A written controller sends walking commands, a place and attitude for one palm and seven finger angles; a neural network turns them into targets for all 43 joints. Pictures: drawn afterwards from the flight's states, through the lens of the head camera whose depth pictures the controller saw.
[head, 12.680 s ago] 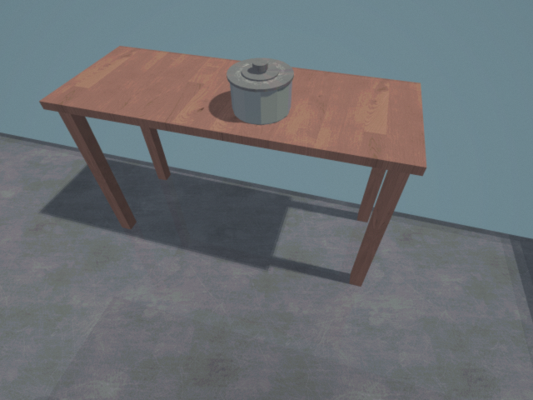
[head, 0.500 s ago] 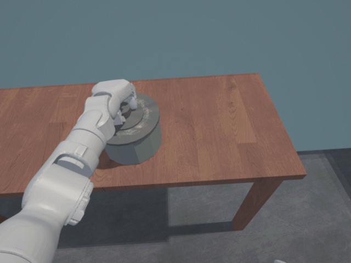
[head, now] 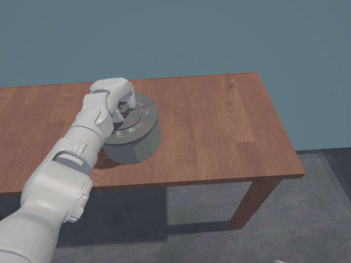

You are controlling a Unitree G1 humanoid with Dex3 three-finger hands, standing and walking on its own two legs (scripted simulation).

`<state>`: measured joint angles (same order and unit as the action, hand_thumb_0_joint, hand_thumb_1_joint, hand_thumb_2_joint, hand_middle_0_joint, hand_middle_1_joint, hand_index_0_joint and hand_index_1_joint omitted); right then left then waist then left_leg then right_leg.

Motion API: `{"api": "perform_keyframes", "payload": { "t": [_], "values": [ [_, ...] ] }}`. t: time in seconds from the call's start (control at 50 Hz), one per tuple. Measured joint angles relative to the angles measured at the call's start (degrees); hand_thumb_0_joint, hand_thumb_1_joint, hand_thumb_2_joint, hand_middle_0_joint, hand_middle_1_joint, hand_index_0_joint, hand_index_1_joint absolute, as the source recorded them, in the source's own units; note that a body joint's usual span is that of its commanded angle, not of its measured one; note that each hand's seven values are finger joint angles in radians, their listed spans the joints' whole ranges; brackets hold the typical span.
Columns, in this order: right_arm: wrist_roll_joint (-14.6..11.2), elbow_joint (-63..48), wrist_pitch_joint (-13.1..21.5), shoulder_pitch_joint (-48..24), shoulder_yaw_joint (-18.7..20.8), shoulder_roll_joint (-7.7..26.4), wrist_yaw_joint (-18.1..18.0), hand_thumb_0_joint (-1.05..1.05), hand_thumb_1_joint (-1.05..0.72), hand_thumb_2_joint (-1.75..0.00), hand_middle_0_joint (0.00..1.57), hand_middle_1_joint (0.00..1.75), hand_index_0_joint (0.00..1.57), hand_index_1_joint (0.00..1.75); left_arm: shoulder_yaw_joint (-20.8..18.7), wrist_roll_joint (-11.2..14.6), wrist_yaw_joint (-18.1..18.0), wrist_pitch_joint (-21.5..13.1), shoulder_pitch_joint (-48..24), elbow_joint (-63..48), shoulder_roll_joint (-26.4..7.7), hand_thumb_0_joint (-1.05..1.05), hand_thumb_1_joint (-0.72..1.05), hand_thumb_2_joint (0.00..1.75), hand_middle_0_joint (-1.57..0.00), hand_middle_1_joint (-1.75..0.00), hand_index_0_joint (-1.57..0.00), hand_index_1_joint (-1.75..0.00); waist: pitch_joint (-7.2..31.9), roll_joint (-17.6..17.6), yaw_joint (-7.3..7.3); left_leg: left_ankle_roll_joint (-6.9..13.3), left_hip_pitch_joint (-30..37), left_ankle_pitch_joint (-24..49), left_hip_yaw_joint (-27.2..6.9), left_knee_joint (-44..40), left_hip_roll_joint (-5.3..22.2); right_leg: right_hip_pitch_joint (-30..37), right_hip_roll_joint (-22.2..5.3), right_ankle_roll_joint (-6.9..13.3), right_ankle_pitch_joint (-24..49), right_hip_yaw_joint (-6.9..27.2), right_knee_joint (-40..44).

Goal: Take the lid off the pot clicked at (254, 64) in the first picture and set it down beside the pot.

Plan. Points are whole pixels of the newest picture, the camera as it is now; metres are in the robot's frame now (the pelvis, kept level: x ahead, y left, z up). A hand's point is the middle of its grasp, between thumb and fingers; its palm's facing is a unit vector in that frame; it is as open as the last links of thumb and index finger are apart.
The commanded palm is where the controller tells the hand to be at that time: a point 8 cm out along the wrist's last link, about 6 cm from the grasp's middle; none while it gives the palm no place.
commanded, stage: close the fingers and squeeze the knob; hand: left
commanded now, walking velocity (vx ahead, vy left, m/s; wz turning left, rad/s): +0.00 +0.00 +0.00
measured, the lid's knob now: (120, 109) +0.49 +0.13 +0.07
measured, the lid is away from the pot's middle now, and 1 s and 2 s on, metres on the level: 0.00 0.01 0.01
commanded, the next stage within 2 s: lift the lid straight up in 0.24 s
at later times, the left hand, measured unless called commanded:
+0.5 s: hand (119, 110) +0.46 +0.12 +0.10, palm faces -0.35 -0.05 -0.94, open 7.3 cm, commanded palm +0.46 +0.13 +0.17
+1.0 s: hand (115, 99) +0.46 +0.12 +0.14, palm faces -0.30 -0.05 -0.95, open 7.3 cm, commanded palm +0.46 +0.13 +0.21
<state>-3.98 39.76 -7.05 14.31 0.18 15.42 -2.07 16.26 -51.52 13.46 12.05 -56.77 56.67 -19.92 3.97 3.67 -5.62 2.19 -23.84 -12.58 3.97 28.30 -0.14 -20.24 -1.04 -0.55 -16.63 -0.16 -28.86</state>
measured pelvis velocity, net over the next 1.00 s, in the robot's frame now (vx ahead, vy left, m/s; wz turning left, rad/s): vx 0.00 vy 0.00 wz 0.02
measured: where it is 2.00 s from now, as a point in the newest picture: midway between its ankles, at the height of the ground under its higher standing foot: outside the picture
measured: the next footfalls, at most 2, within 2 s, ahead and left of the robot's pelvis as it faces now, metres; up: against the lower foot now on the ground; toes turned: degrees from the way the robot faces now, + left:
none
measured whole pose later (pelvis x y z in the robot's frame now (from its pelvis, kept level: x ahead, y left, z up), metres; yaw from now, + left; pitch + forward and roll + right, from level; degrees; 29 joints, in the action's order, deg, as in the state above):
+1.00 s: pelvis +0.00 +0.00 +0.00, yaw +1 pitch +6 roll +0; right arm -4.2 39.2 -5.1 12.2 -0.5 15.5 -2.2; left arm 17.2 -50.7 16.9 14.5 -58.1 51.1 -20.1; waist 3.0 4.4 -4.7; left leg 2.0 -20.4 -11.6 3.1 26.4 -0.6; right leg -16.8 -1.3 -0.3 -16.4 -0.9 -27.7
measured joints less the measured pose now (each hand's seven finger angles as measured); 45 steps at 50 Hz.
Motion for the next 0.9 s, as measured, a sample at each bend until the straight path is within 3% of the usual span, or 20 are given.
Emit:
{"api": "perform_keyframes", "payload": {
  "t": [0.36, 0.54, 0.66, 0.9],
  "values": [
    [0.0, 0.8, 0.3, 0.4, 0.3, -0.1, 0.4, 0.01, -0.91, -0.9, 0.2, 0.3, 0.2, 0.3, 1.7, 0.3, -1.2, 0.9, 0.0, -0.1, 0.9, 0.01, 0.29, 0.68, -0.71, -0.95, -0.67, -0.96, 0.0, 0.2, 0.37, 0.1, 0.1, 0.1, -0.1, 0.0, -0.3, 0.0, -0.2, -0.1, -0.1, 0.0, -0.2],
    [0.1, 0.5, 1.5, 0.1, 0.2, -0.3, 0.3, 0.01, -0.91, -0.9, 0.2, 0.3, 0.2, 0.3, 0.8, 0.6, -0.7, -0.1, 1.1, -2.4, 0.9, 0.01, 0.29, 0.67, -0.72, -0.95, -0.68, -0.95, -0.1, 0.5, 0.21, 0.1, 0.9, 0.0, 0.0, -0.4, -0.3, 0.8, -0.3, -0.1, -0.1, 0.0, 0.2],
    [0.0, 0.5, 1.7, -0.4, 0.1, -0.3, 0.4, 0.01, -0.91, -0.9, 0.2, 0.3, 0.2, 0.3, 0.5, 0.2, -1.1, 1.2, 0.6, -3.1, 1.1, 0.01, 0.29, 0.67, -0.72, -0.95, -0.68, -0.95, -0.2, 0.7, 0.31, 0.0, 1.5, 0.2, 0.0, -0.8, -0.3, 1.3, -0.3, -0.1, -0.1, 0.0, 0.4],
    [-0.2, -0.2, 1.4, -1.7, -0.4, 0.0, 0.4, 0.01, -0.91, -0.9, 0.2, 0.3, 0.2, 0.3, 1.3, 0.7, 2.3, 3.4, -0.8, -4.7, 0.6, 0.0, 0.29, 0.67, -0.73, -0.95, -0.68, -0.95, -0.6, 0.9, 0.92, -0.2, 3.0, 0.7, -0.7, -1.6, -0.4, 3.0, -0.3, 0.2, 0.1, -0.6, 0.9]
  ]
}}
